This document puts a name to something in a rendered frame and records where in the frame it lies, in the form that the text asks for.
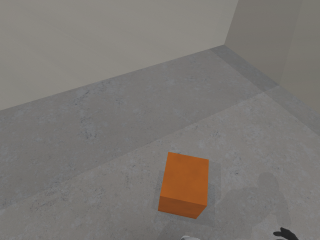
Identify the carton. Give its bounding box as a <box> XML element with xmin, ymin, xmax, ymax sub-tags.
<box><xmin>158</xmin><ymin>152</ymin><xmax>209</xmax><ymax>219</ymax></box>

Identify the right robot hand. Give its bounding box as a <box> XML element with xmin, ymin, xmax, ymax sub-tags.
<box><xmin>273</xmin><ymin>227</ymin><xmax>299</xmax><ymax>240</ymax></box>

